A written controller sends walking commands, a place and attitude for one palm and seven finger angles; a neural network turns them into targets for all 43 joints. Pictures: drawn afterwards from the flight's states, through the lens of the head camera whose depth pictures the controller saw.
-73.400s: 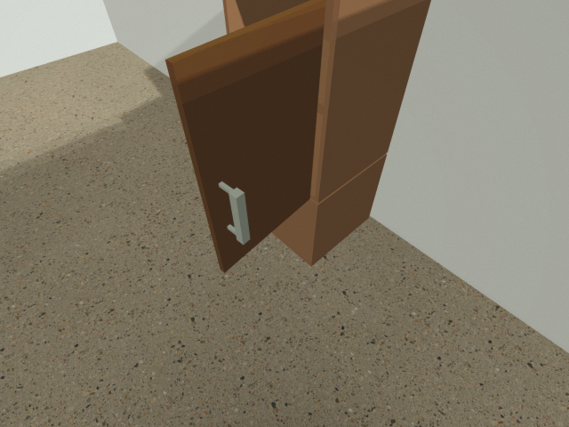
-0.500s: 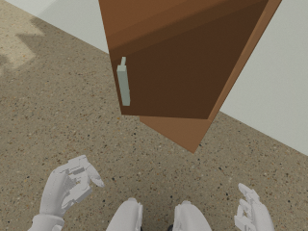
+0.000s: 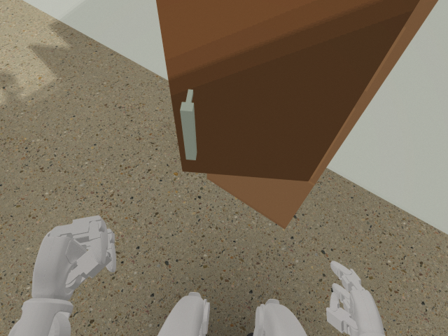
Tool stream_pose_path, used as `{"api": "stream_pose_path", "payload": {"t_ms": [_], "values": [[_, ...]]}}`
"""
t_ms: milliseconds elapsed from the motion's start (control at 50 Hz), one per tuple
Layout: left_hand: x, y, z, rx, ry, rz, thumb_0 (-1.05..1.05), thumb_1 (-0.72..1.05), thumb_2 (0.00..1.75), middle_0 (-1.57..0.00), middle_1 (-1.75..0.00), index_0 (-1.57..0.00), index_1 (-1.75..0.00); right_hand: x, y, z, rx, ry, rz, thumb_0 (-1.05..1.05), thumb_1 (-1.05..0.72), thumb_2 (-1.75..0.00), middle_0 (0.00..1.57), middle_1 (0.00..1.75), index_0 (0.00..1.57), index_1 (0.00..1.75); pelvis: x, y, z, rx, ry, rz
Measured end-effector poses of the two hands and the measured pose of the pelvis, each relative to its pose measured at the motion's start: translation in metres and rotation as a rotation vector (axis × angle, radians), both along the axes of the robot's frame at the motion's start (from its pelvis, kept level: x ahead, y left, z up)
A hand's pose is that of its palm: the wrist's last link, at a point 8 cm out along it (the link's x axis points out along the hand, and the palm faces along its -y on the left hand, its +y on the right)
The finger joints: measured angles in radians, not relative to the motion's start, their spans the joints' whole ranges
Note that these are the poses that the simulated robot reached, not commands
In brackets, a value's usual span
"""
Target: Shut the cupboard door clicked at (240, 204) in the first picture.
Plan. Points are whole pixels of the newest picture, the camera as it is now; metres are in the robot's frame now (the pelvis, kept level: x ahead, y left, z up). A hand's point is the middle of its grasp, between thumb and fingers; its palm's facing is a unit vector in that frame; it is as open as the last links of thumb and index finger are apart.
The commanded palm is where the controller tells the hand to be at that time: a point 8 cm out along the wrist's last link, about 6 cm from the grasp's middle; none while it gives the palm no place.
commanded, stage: raise the hand and make a fist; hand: left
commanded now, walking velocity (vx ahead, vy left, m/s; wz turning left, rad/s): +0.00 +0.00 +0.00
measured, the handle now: (190, 126) +0.53 +0.12 +0.01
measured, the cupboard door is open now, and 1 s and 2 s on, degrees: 32 32 32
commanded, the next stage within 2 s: bring the fist close to the handle in 0.36 s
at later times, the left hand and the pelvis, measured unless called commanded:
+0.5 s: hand (128, 268) +0.22 +0.17 +0.03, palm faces -0.03 -1.00 -0.03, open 3.1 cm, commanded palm +0.21 +0.22 +0.04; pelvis +0.00 -0.01 +0.00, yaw +0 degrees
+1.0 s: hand (171, 206) +0.32 +0.13 +0.03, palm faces +0.00 -1.00 -0.04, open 3.1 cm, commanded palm +0.30 +0.17 +0.02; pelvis +0.00 -0.02 -0.01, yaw +0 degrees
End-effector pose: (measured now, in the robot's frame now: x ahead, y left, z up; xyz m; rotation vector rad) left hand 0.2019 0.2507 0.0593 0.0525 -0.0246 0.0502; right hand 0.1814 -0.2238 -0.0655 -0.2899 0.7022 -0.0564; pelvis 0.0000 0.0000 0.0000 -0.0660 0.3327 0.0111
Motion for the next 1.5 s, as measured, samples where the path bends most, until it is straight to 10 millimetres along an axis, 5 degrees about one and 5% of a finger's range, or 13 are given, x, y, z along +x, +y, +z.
{"api": "stream_pose_path", "payload": {"t_ms": [180,320,460,560,640,780,940,1100,1300,1500], "values": [[0.002,-0.016,-0.028,-0.039,0.157,-0.088,0.02,0.91,0.9,-1.3,-1.5,-1.3,-1.5,-0.014,-0.014,-0.002,-0.008,0.029,-0.048,0.01,-0.9,-0.9,0.2,0.3,0.21,0.3,0.0,-0.001,0.001,0.009,0.005,-0.008],[0.0,-0.01,-0.002,-0.008,0.001,-0.007,0.02,0.9,0.9,-1.3,-1.5,-1.3,-1.5,-0.012,-0.018,0.0,-0.016,0.017,-0.039,0.01,-0.9,-0.9,0.2,0.3,0.21,0.3,-0.001,-0.006,0.0,0.011,0.0,-0.006],[-0.004,-0.023,-0.024,-0.027,0.122,-0.062,0.02,0.91,0.9,-1.3,-1.5,-1.3,-1.5,-0.006,-0.018,-0.001,0.005,0.001,-0.029,0.01,-0.9,-0.9,0.2,0.3,0.21,0.3,-0.003,-0.009,-0.001,0.015,-0.003,-0.004],[-0.001,-0.029,-0.014,-0.018,0.056,-0.058,0.02,0.9,0.9,-1.3,-1.5,-1.3,-1.5,-0.004,-0.018,0.0,-0.002,-0.018,-0.017,0.01,-0.9,-0.9,0.2,0.3,0.21,0.3,-0.004,-0.013,-0.001,0.016,-0.004,-0.001],[0.017,-0.034,-0.01,-0.016,-0.037,-0.035,0.02,0.9,0.9,-1.3,-1.5,-1.31,-1.5,-0.004,-0.02,-0.009,-0.005,-0.01,0.006,0.01,-0.9,-0.9,0.2,0.3,0.21,0.3,-0.006,-0.015,-0.007,0.016,0.007,0.004],[0.054,-0.062,-0.036,-0.03,0.069,-0.124,0.02,0.9,0.9,-1.3,-1.5,-1.31,-1.5,-0.016,-0.026,-0.021,0.01,0.046,-0.023,0.01,-0.9,-0.9,0.2,0.3,0.21,0.3,-0.009,-0.018,-0.011,0.023,0.022,-0.003],[0.087,-0.066,-0.017,-0.018,-0.015,-0.042,0.02,0.9,0.9,-1.3,-1.5,-1.3,-1.5,-0.036,-0.034,-0.028,0.02,0.126,-0.054,0.01,-0.9,-0.9,0.2,0.3,0.21,0.3,-0.004,-0.021,-0.006,0.037,0.027,-0.011],[0.114,-0.087,-0.041,-0.02,0.065,-0.099,0.02,0.9,0.9,-1.3,-1.5,-1.3,-1.5,-0.05,-0.044,-0.036,0.01,0.195,-0.085,0.01,-0.9,-0.9,0.2,0.3,0.21,0.3,-0.005,-0.024,-0.008,0.044,0.038,-0.016],[0.154,-0.089,-0.031,-0.011,-0.04,-0.045,0.02,0.9,0.9,-1.3,-1.5,-1.31,-1.5,-0.064,-0.052,-0.048,0.001,0.26,-0.104,0.01,-0.9,-0.9,0.2,0.3,0.21,0.3,-0.007,-0.025,-0.013,0.047,0.061,-0.018],[0.191,-0.123,-0.046,-0.051,0.007,-0.068,0.02,0.9,0.9,-1.3,-1.5,-1.31,-1.5,-0.092,-0.052,-0.058,0.009,0.338,-0.153,0.01,-0.9,-0.9,0.2,0.3,0.21,0.3,-0.011,-0.023,-0.016,0.052,0.089,-0.027]]}}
